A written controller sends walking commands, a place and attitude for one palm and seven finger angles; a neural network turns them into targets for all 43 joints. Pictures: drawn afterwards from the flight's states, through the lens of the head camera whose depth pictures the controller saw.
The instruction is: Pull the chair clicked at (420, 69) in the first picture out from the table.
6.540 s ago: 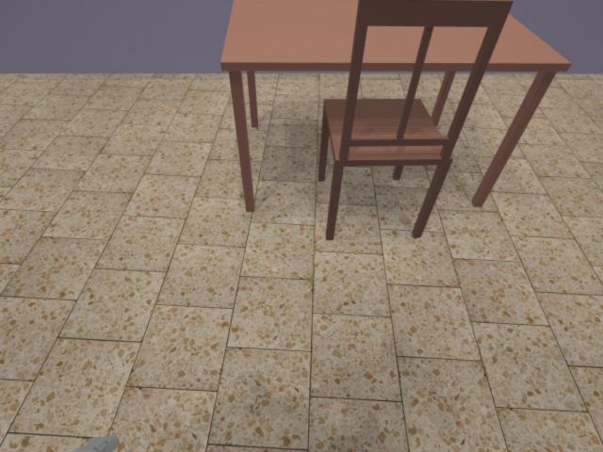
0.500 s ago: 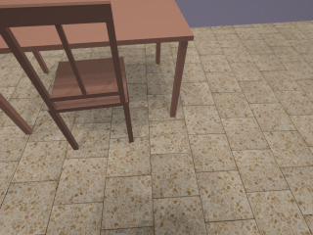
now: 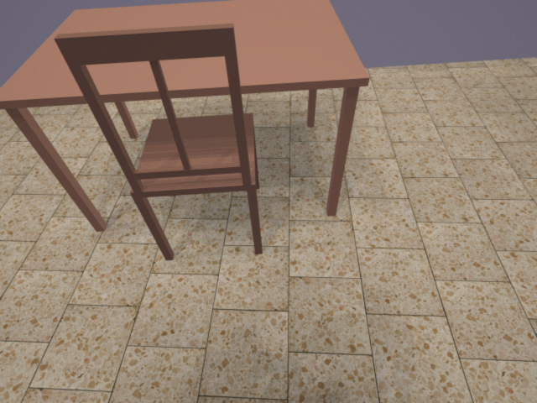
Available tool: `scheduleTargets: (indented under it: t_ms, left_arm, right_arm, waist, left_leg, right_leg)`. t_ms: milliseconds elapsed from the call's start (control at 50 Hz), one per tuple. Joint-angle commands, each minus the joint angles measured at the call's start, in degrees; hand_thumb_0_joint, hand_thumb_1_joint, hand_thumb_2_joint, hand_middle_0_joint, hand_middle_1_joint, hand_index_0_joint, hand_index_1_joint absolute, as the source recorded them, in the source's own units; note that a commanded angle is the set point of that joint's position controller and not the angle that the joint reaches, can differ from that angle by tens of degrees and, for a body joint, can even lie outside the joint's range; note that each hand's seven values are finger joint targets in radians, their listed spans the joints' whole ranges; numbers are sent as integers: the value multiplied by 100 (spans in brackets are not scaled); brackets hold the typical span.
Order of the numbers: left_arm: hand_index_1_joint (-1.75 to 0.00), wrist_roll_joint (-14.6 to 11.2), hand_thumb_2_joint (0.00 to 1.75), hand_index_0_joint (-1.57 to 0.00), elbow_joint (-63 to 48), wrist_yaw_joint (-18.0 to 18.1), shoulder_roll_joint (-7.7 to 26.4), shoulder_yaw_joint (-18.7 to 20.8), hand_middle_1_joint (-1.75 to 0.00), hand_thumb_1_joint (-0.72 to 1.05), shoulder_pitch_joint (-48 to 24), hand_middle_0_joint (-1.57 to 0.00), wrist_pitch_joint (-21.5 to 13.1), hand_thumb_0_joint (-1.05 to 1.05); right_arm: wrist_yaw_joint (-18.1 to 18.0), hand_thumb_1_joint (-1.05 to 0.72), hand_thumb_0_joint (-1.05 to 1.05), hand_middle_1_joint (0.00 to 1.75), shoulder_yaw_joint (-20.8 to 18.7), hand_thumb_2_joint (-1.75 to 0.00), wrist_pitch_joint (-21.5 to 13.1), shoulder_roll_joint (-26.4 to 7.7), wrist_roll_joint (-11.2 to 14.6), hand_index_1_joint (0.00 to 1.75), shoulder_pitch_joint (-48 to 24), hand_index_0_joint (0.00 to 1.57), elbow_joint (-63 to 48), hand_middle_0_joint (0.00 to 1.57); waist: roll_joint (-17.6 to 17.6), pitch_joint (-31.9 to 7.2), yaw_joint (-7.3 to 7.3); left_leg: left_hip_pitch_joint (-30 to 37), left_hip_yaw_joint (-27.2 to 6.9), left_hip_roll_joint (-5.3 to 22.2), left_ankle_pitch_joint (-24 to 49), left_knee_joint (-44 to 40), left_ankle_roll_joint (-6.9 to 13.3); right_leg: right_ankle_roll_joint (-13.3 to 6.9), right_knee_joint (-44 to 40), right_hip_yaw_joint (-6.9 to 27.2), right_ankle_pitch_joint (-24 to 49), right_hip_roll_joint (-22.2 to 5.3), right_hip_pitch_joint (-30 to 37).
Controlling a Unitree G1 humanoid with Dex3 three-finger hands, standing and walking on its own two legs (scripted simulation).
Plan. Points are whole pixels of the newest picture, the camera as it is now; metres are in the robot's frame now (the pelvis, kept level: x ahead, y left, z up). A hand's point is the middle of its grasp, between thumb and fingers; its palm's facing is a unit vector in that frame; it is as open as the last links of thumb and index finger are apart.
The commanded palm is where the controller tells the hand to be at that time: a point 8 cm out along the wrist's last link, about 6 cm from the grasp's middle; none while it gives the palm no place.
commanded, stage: take the last steps up to it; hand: left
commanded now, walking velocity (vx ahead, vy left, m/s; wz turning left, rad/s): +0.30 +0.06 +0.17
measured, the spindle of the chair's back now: (173, 121) +0.82 +0.31 -0.06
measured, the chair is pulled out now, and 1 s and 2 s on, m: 0.00 0.00 0.00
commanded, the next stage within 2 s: come to a stop and stand still in 1.16 s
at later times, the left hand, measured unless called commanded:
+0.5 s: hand out of the picture -0.05 +0.22 -0.17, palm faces +0.18 -0.97 -0.15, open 7.4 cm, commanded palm none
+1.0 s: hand (174, 285) +0.37 +0.23 -0.16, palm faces +0.01 -0.98 -0.21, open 7.4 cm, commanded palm none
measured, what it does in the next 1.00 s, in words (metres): walks ahead: left foot, then right foot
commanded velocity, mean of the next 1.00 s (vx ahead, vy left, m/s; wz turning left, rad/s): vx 0.29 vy -0.01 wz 0.00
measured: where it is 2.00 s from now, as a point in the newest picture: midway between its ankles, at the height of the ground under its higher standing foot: (270, 378)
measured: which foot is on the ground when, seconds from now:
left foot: up 0.00-0.42, down 0.44-0.94, up 0.96-1.00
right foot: down 0.00-0.44, up 0.46-0.92, down 0.94-1.00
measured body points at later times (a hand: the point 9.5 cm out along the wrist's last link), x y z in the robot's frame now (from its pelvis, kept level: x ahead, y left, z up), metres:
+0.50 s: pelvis +0.07 +0.07 +0.00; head +0.08 +0.09 +0.45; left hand -0.06 +0.27 -0.16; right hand +0.17 -0.16 -0.14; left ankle +0.09 +0.18 -0.73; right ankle +0.00 -0.09 -0.70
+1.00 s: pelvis +0.25 +0.05 -0.01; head +0.28 +0.03 +0.44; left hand +0.37 +0.28 -0.14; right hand +0.16 -0.16 -0.17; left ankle +0.10 +0.17 -0.68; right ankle +0.33 -0.04 -0.73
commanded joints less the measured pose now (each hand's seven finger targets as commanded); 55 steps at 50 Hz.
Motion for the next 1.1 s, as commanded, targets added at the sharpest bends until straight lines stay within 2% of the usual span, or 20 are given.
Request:
scheduleTargets:
  t_ms: [0, 60, 300, 340, 380, 400, 420, 440, 460, 500, 580, 660, 820, 840, 880, 900, 920, 940, 1000, 1080]
  left_arm:
    - [-30, 5, 90, -20, -141, 45, 1149, 251, -30, 90, 784, -20, -194, 0]
    - [-30, -2, 90, -20, -120, 20, 777, 173, -30, 90, 637, -20, -329, 0]
    - [-30, 92, 90, -20, 656, -20, 798, 172, -30, 90, 1643, -20, -421, 0]
    - [-30, 81, 90, -20, 727, -22, 833, 191, -30, 90, 1569, -20, -378, 0]
    - [-30, 38, 90, -20, 749, -29, 734, 191, -30, 90, 1412, -20, -322, 0]
    - [-30, 15, 90, -20, 724, -57, 487, 136, -30, 90, 1391, -20, -302, 0]
    - [-30, -24, 90, -20, 567, -98, 111, 76, -30, 90, 1450, -20, -288, 0]
    - [-30, 23, 90, -20, 296, -89, 246, 59, -30, 90, 1049, -20, -281, 0]
    - [-30, 36, 90, -20, 302, -70, 186, 75, -30, 90, 729, -20, -263, 0]
    - [-30, 44, 90, -20, 426, -173, 248, 134, -30, 90, 646, -20, -250, 0]
    - [-30, 61, 90, -20, 569, -210, 59, 136, -30, 90, 1121, -20, -139, 0]
    - [-30, 47, 90, -20, 287, -232, 156, 159, -30, 90, 529, -20, -107, 0]
    - [-30, 14, 90, -20, -140, -266, 182, 157, -30, 90, -600, -20, -183, 0]
    - [-30, 14, 90, -20, -128, -267, 241, 163, -30, 90, -502, -20, -213, 0]
    - [-30, 40, 90, -20, 238, -241, 437, 234, -30, 90, 634, -20, -304, 0]
    - [-30, 72, 90, -20, 498, -190, 853, 344, -30, 90, 1461, -20, -393, 0]
    - [-30, 28, 90, -20, 617, -127, 1512, 494, -30, 90, 2093, -20, -416, 0]
    - [-30, -63, 90, -20, 589, -91, 1554, 478, -30, 90, 1984, -20, -394, 0]
    - [-30, -47, 90, -20, 250, -21, 768, 259, -30, 90, 524, -20, -391, 0]
    - [-30, 15, 90, -20, 287, -10, 465, 129, -30, 90, 215, -20, -443, 0]
  right_arm:
    - [41, -90, 0, 30, -227, -90, -82, -660, -73, 30, -329, 20, -460, 20]
    - [146, -90, 0, 30, -233, -90, -122, -486, -102, 30, 53, 20, -155, 20]
    - [215, -90, 0, 30, -68, -90, -329, -115, -47, 30, -632, 20, -310, 20]
    - [188, -90, 0, 30, -57, -90, -393, -119, -25, 30, -407, 20, -233, 20]
    - [116, -90, 0, 30, -63, -90, -490, -246, -33, 30, 364, 20, 48, 20]
    - [31, -90, 0, 30, -156, -90, -554, -656, -45, 30, 1114, 20, 274, 20]
    - [-51, -90, 0, 30, -309, -90, -574, -1267, -98, 30, 1750, 20, 444, 20]
    - [-86, -90, 0, 30, -313, -90, -511, -1441, -65, 30, 1985, 20, 439, 20]
    - [-147, -90, 0, 30, -285, -90, -518, -1247, -73, 30, 1716, 20, 459, 20]
    - [-150, -90, 0, 30, -107, -90, -558, -589, -43, 30, 929, 20, 260, 20]
    - [-181, -90, 0, 30, -52, -90, -727, -325, -2, 30, 683, 20, 226, 20]
    - [-186, -90, 0, 30, -72, -90, -761, -371, -1, 30, 907, 20, 340, 20]
    - [-175, -90, 0, 30, -122, -90, -680, -502, -106, 30, 1286, 20, 631, 20]
    - [-167, -90, 0, 30, -122, -90, -664, -517, -101, 30, 1318, 20, 646, 20]
    - [-157, -90, 0, 30, -108, -90, -654, -546, -44, 30, 1201, 20, 675, 20]
    - [-111, -90, 0, 30, -78, -90, -677, -401, 25, 30, 1250, 20, 634, 20]
    - [-94, -90, 0, 30, -4, -90, -716, -76, 85, 30, 1447, 20, 451, 20]
    - [-124, -90, 0, 30, -31, -90, -657, -271, 108, 30, 1115, 20, 333, 20]
    - [-77, -90, 0, 30, -51, -90, -557, -100, -14, 30, 637, 20, 285, 20]
    - [-44, -90, 0, 30, 13, -90, -367, 185, -49, 30, 1055, 20, 408, 20]
  waist:
    - [-1519, 386, 329]
    - [-905, 377, 120]
    - [-1251, 484, 448]
    - [-1284, 400, 323]
    - [-830, 148, -41]
    - [237, -218, -374]
    - [1720, -473, -516]
    - [1180, -305, -596]
    - [1232, -89, -580]
    - [530, 639, -221]
    - [395, 408, 169]
    - [168, 477, 128]
    - [388, 658, -138]
    - [177, 579, -92]
    - [-42, -16, 455]
    - [-618, -689, 784]
    - [-1867, -1410, 808]
    - [-1332, -1355, 831]
    - [-467, -163, 260]
    - [-800, -2, -180]
  left_leg:
    - [-1734, -330, 233, -678, 2486, -43]
    - [-1764, -73, 417, 313, 2918, -158]
    - [-1042, 667, 534, 202, 527, -87]
    - [-280, 808, 461, 173, 38, -21]
    - [1232, 1027, 299, 505, -836, -38]
    - [2215, 315, 814, 70, -1250, 92]
    - [2770, -1672, 2259, -454, -1964, 542]
    - [2469, -2339, 2679, -1078, -2332, 944]
    - [2036, -2280, 2623, -1391, -2552, 979]
    - [924, -1305, 2155, -968, -2713, 847]
    - [759, -200, 1768, 623, -2746, 826]
    - [1234, -50, 1852, 1409, -2734, 1027]
    - [1527, 270, 1876, 2475, -2116, 888]
    - [1417, 296, 1826, 2709, -1877, 849]
    - [1141, 711, 1422, 3518, -447, 570]
    - [190, 1006, 1047, 2728, 1052, 337]
    - [-1192, 1102, 193, -976, 2950, 88]
    - [-1423, 355, 274, -1532, 3947, 201]
    - [-1514, 25, 874, -271, 3902, 164]
    - [-571, 389, 842, -34, 2338, -52]
  right_leg:
    - [-763, -2396, 2414, -1233, -2071, 304]
    - [-506, -2249, 1223, -546, -1556, 450]
    - [-727, -2179, 665, -100, -1587, 585]
    - [-688, -1872, 551, -125, -1557, 258]
    - [-474, -1107, 178, -223, -1193, -457]
    - [-281, 190, -163, -207, -815, -961]
    - [-1, 1883, -629, -1345, -197, -2065]
    - [-91, 2783, -118, -1703, -152, -2531]
    - [-136, 3485, 149, -1376, -305, -2751]
    - [-150, 3639, 307, -385, -604, -2529]
    - [35, 3252, 237, 380, -606, -2105]
    - [125, 2513, 266, 642, -675, -2474]
    - [-123, 721, -168, 469, -346, -1733]
    - [-197, 492, -266, 441, -202, -1314]
    - [-336, -161, -484, 860, 105, 334]
    - [-660, -329, 495, 1028, -677, 1790]
    - [-1388, -980, 2842, 1944, -2241, 2956]
    - [-1707, -1368, 3151, 1885, -2504, 2489]
    - [-1330, -1787, 1719, 864, -1864, 479]
    - [-1076, -1958, 518, 1687, -1350, -618]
